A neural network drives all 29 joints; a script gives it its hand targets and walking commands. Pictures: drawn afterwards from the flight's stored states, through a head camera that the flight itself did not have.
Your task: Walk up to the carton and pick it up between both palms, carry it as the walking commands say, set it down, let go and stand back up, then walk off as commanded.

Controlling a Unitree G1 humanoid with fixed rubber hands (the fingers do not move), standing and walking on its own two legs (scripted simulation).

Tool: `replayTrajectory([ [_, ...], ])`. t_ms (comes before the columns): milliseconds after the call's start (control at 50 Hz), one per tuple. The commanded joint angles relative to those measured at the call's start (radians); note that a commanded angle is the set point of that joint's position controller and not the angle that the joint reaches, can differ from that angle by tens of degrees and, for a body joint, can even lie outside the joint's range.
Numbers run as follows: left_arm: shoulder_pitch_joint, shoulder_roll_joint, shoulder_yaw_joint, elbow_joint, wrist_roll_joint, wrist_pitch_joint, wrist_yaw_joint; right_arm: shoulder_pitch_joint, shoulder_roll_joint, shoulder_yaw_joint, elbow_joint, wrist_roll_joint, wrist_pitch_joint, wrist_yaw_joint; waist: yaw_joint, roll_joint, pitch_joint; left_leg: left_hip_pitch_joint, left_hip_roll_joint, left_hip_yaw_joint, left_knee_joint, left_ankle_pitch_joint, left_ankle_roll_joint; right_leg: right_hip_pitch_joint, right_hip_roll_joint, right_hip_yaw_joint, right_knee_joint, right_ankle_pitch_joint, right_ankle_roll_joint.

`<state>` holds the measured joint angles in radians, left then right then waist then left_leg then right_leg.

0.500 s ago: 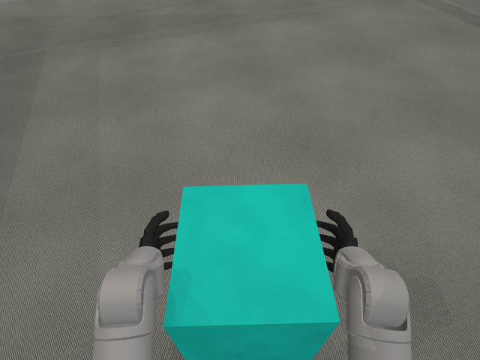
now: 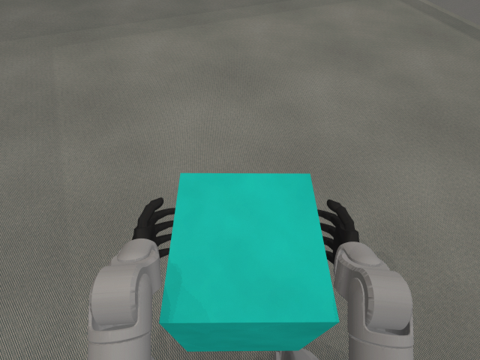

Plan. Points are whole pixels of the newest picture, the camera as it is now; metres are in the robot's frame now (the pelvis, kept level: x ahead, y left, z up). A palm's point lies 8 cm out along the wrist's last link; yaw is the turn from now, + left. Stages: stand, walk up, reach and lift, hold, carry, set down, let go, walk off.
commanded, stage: carry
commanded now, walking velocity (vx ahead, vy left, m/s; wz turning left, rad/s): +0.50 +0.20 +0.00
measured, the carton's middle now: (244, 269) +0.27 +0.00 +0.00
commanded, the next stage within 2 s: none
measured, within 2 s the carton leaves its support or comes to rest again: neither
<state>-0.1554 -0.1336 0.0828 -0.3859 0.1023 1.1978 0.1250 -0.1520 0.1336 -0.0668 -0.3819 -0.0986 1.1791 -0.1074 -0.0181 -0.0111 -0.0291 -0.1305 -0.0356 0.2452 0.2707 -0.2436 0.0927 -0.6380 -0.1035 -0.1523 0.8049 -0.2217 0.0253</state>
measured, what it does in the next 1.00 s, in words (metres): walks ahead: right foot, then left foot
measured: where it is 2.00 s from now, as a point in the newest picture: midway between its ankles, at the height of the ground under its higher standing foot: (171, 148)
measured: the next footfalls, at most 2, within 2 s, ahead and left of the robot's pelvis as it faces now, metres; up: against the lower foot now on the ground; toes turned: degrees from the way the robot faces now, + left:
right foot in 0.16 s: +0.30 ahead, -0.05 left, +0.00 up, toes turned -10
left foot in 0.64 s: +0.63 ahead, +0.26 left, +0.00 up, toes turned +13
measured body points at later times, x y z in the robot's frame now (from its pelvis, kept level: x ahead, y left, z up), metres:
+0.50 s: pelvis +0.34 +0.07 +0.01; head +0.37 +0.04 +0.45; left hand +0.61 +0.24 +0.08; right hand +0.63 -0.06 +0.07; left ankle +0.46 +0.26 -0.69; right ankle +0.26 -0.05 -0.75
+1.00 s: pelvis +0.67 +0.22 +0.00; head +0.70 +0.22 +0.45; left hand +0.96 +0.36 +0.07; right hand +0.95 +0.07 +0.07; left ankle +0.59 +0.25 -0.75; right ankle +0.79 +0.10 -0.70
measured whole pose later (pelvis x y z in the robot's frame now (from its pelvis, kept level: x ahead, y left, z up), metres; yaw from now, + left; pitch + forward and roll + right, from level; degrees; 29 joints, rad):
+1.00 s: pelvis +0.67 +0.22 +0.00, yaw +0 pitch +5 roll -1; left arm -0.14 -0.13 0.07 -0.39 0.10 1.19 0.12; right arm -0.13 0.13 -0.06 -0.40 -0.11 1.18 -0.10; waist -0.01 0.01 -0.05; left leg -0.07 -0.05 0.24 0.24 -0.28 0.09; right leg -0.64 -0.09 -0.17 0.74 -0.17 0.02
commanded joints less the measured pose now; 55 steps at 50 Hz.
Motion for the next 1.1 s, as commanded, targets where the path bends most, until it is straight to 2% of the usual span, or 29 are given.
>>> replayTrajectory([
  [0,-0.413,-0.926,-0.713,-0.068,-0.405,-0.009,-0.263,-0.385,0.926,0.685,-0.056,0.383,0.007,0.261,-0.002,0.091,-0.240,0.276,0.263,-0.160,-0.084,0.406,0.073,-0.038,0.017,-0.032,-0.113,0.094,-0.006],
  [40,-0.411,-0.912,-0.706,-0.044,-0.397,0.000,-0.269,-0.390,0.909,0.681,-0.047,0.380,0.019,0.264,-0.002,0.092,-0.192,0.267,0.240,-0.125,-0.064,0.523,0.052,0.003,0.048,-0.071,-0.182,0.120,-0.023],
  [100,-0.416,-0.905,-0.697,-0.009,-0.398,0.006,-0.272,-0.409,0.887,0.671,-0.040,0.383,0.033,0.269,0.013,0.131,-0.198,0.232,0.213,-0.061,0.101,0.961,0.020,0.232,0.137,-0.153,-0.269,0.108,-0.057],
  [120,-0.416,-0.906,-0.698,-0.003,-0.401,0.005,-0.271,-0.413,0.878,0.672,-0.038,0.388,0.035,0.269,0.029,0.152,-0.247,0.208,0.190,-0.020,0.226,1.020,0.002,0.376,0.160,-0.173,-0.317,0.097,-0.064],
  [140,-0.427,-0.914,-0.699,-0.007,-0.403,0.002,-0.272,-0.420,0.869,0.674,-0.037,0.392,0.033,0.269,0.055,0.138,-0.321,0.083,0.163,0.009,0.419,0.912,-0.016,0.617,0.106,-0.111,-0.369,0.106,-0.080],
  [160,-0.409,-0.920,-0.689,-0.005,-0.396,0.001,-0.274,-0.459,0.869,0.675,-0.047,0.392,0.031,0.271,0.093,0.033,-0.367,-0.115,0.120,-0.033,0.642,0.663,-0.020,0.814,-0.103,0.171,-0.431,-0.111,-0.106],
  [180,-0.430,-0.914,-0.682,0.027,-0.382,-0.012,-0.278,-0.486,0.879,0.691,-0.061,0.386,0.037,0.273,0.063,-0.299,-0.383,-0.467,-0.069,-0.152,0.891,-0.068,-0.063,0.974,-0.367,0.794,-0.598,-0.087,-0.267],
  [200,-0.464,-0.930,-0.694,-0.010,-0.415,-0.009,-0.282,-0.505,0.890,0.696,-0.051,0.398,0.033,0.270,0.045,-0.141,-0.396,-0.506,0.037,-0.307,1.077,-0.151,-0.041,0.969,-0.435,0.771,-0.592,-0.043,-0.273],
  [240,-0.474,-0.977,-0.716,-0.008,-0.434,-0.018,-0.288,-0.472,0.933,0.678,-0.017,0.391,0.025,0.270,0.036,0.006,-0.318,-0.521,0.110,-0.323,1.042,-0.042,-0.034,0.822,-0.344,0.494,-0.576,0.117,-0.205],
  [280,-0.505,-1.002,-0.727,-0.040,-0.444,-0.031,-0.294,-0.452,0.971,0.673,-0.007,0.386,0.012,0.266,0.027,-0.038,-0.277,-0.491,0.139,-0.300,0.903,0.042,-0.057,0.750,-0.258,0.284,-0.592,0.189,-0.125],
  [320,-0.503,-0.987,-0.720,-0.062,-0.450,-0.033,-0.301,-0.437,0.980,0.673,-0.010,0.373,-0.002,0.253,0.028,-0.086,-0.281,-0.491,0.114,-0.250,0.802,0.062,-0.068,0.764,-0.232,0.195,-0.583,0.288,-0.108],
  [380,-0.472,-0.948,-0.700,-0.078,-0.453,-0.028,-0.310,-0.409,0.980,0.681,-0.028,0.353,-0.010,0.231,0.030,-0.136,-0.260,-0.528,0.106,-0.176,0.619,0.068,-0.096,0.790,-0.219,0.098,-0.577,0.433,-0.109],
  [440,-0.432,-0.922,-0.678,-0.078,-0.441,-0.020,-0.310,-0.409,0.971,0.699,-0.067,0.362,-0.003,0.220,0.036,-0.182,-0.210,-0.474,0.104,-0.096,0.374,0.175,-0.113,0.769,-0.166,-0.013,-0.593,0.474,-0.092],
  [480,-0.415,-0.909,-0.670,-0.076,-0.434,-0.013,-0.305,-0.414,0.955,0.708,-0.098,0.375,0.008,0.220,0.044,-0.206,-0.177,-0.412,0.088,-0.033,0.245,0.251,-0.104,0.765,-0.159,-0.051,-0.608,0.507,-0.082],
  [520,-0.401,-0.898,-0.667,-0.076,-0.427,-0.006,-0.297,-0.423,0.939,0.715,-0.113,0.388,0.022,0.226,0.046,-0.223,-0.162,-0.349,0.094,-0.034,0.177,0.324,-0.085,0.772,-0.184,-0.064,-0.609,0.521,-0.067],
  [560,-0.402,-0.885,-0.670,-0.081,-0.412,0.004,-0.289,-0.433,0.927,0.716,-0.104,0.395,0.037,0.235,0.033,-0.241,-0.195,-0.239,0.090,-0.028,0.166,0.294,-0.061,0.774,-0.196,-0.092,-0.529,0.610,-0.045],
  [580,-0.413,-0.879,-0.678,-0.084,-0.405,0.010,-0.287,-0.428,0.922,0.711,-0.090,0.394,0.043,0.238,0.015,-0.221,-0.239,-0.117,0.067,-0.007,0.150,0.257,-0.054,0.749,-0.171,-0.115,-0.411,0.636,-0.027],
  [600,-0.430,-0.868,-0.690,-0.086,-0.399,0.012,-0.285,-0.415,0.905,0.696,-0.072,0.386,0.048,0.237,-0.013,-0.144,-0.301,0.052,0.030,0.010,0.132,0.132,-0.051,0.688,-0.115,-0.130,-0.197,0.581,-0.009],
  [620,-0.416,-0.842,-0.680,-0.063,-0.388,0.014,-0.281,-0.420,0.888,0.680,-0.071,0.379,0.054,0.242,-0.024,-0.024,-0.354,0.197,0.121,-0.096,0.165,0.047,-0.068,0.559,-0.091,-0.104,0.003,0.349,0.003],
  [640,-0.419,-0.855,-0.703,-0.089,-0.388,0.029,-0.274,-0.371,0.881,0.646,-0.008,0.363,0.049,0.250,-0.014,0.351,-0.425,0.386,0.360,-0.532,0.047,-0.039,0.081,0.213,0.061,-0.041,0.274,-0.052,0.054],
  [660,-0.404,-0.857,-0.689,-0.052,-0.379,0.028,-0.271,-0.379,0.898,0.649,-0.017,0.380,0.048,0.254,-0.006,0.377,-0.427,0.414,0.416,-0.620,-0.029,0.034,0.125,0.047,0.077,0.068,0.440,-0.351,0.026],
  [700,-0.472,-0.936,-0.700,-0.081,-0.403,0.006,-0.274,-0.421,0.977,0.668,-0.016,0.399,0.031,0.269,-0.007,0.152,-0.404,0.343,0.372,-0.466,0.071,0.308,0.096,-0.008,0.003,0.143,0.458,-0.280,-0.019],
  [720,-0.503,-0.968,-0.714,-0.087,-0.416,-0.003,-0.278,-0.437,1.005,0.668,-0.018,0.403,0.020,0.272,-0.007,0.110,-0.391,0.290,0.366,-0.408,0.066,0.363,0.074,-0.002,-0.026,0.139,0.396,-0.236,-0.024],
  [760,-0.528,-0.998,-0.732,-0.096,-0.432,-0.022,-0.280,-0.452,1.022,0.673,-0.031,0.402,-0.003,0.274,0.001,0.134,-0.401,0.244,0.337,-0.331,0.009,0.304,0.061,0.035,-0.034,0.105,0.281,-0.158,-0.019],
  [800,-0.516,-0.995,-0.739,-0.111,-0.440,-0.035,-0.276,-0.442,1.018,0.679,-0.062,0.398,-0.018,0.270,0.000,0.147,-0.407,0.244,0.339,-0.303,-0.047,0.242,0.087,0.017,-0.033,0.080,0.215,-0.134,-0.012],
  [880,-0.450,-0.969,-0.740,-0.114,-0.430,-0.033,-0.263,-0.392,0.978,0.690,-0.083,0.385,-0.020,0.262,0.000,0.116,-0.345,0.270,0.309,-0.225,-0.089,0.231,0.092,-0.053,-0.028,0.036,0.065,-0.013,-0.003],
  [1000,-0.402,-0.913,-0.714,-0.047,-0.403,-0.010,-0.272,-0.378,0.903,0.684,-0.065,0.370,0.012,0.265,0.001,0.100,-0.195,0.244,0.231,-0.114,-0.054,0.560,0.029,0.013,0.053,-0.078,-0.166,0.111,-0.022],
  [1060,-0.405,-0.900,-0.705,-0.016,-0.404,-0.003,-0.270,-0.395,0.879,0.673,-0.058,0.376,0.027,0.267,0.012,0.139,-0.206,0.222,0.208,-0.058,0.119,1.003,0.001,0.233,0.143,-0.160,-0.256,0.106,-0.053],
  [1080,-0.405,-0.900,-0.705,-0.011,-0.406,-0.004,-0.268,-0.397,0.870,0.672,-0.054,0.382,0.030,0.267,0.026,0.164,-0.252,0.206,0.187,-0.021,0.243,1.059,-0.014,0.368,0.164,-0.178,-0.309,0.104,-0.059],
])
